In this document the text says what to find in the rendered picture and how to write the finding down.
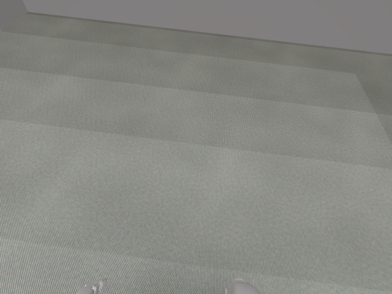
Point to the robot left hand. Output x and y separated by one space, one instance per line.
93 287

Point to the robot right thigh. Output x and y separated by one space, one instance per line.
240 288

